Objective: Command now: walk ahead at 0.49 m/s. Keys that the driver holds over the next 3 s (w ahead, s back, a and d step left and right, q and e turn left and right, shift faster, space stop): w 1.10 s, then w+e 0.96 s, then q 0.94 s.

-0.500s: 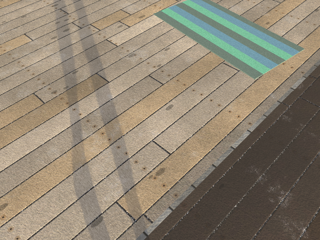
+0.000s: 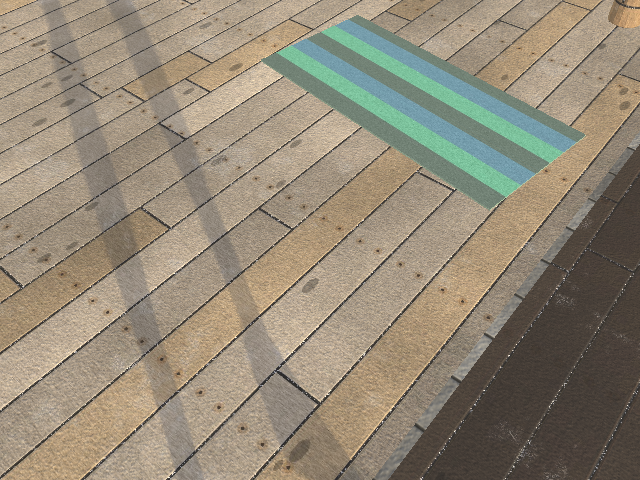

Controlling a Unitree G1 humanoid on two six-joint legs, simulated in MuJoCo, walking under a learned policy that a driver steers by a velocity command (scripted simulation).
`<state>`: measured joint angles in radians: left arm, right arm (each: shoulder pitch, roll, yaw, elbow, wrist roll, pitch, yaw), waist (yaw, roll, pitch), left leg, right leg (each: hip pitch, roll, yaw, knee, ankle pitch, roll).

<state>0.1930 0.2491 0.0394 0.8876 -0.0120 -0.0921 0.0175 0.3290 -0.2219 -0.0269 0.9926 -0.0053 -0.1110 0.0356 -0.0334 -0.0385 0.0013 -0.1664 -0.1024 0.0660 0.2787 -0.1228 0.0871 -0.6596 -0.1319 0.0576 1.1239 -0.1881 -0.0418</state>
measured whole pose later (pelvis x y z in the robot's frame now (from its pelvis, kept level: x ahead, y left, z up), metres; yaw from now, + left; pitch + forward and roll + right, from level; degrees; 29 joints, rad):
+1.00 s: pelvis +0.54 -0.02 -0.01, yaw +1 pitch +2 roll +0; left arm 0.33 0.25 0.05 0.98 -0.03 -0.10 0.00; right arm 0.13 -0.24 -0.05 0.88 0.01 -0.10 0.03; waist 0.01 -0.02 0.03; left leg -0.39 -0.02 0.07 0.50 -0.13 0.06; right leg -0.35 -0.03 0.03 1.18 -0.39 -0.05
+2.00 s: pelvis +1.10 -0.10 -0.02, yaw -26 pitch +3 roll +1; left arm 0.37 0.29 0.08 0.79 -0.03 -0.04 0.02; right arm 0.03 -0.26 -0.05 0.75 -0.01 -0.14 0.01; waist 0.06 -0.03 0.00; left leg -0.46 -0.03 -0.01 0.52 -0.11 0.02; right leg -0.20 0.09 0.20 0.82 -0.50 -0.05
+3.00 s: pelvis +1.27 -0.15 +0.00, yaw -6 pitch +3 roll -3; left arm 0.12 0.32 0.10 0.76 0.00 0.02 0.06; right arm 0.21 -0.29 -0.06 0.67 0.00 0.02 -0.02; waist -0.01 -0.03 0.03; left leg -0.31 -0.04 -0.08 0.46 -0.19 0.06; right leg -0.58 0.01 0.05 1.06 -0.33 0.06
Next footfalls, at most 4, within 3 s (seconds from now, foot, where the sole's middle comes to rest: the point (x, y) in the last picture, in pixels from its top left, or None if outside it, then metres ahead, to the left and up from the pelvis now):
0.32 right None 0.34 -0.17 -0.78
0.88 left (292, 419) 0.66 0.07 -0.78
1.48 right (388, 305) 0.96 -0.18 -0.78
1.96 left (335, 217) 1.27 -0.06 -0.78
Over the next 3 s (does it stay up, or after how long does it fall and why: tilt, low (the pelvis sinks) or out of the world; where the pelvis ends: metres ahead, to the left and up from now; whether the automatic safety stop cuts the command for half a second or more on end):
stays up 1.27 -0.15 0.00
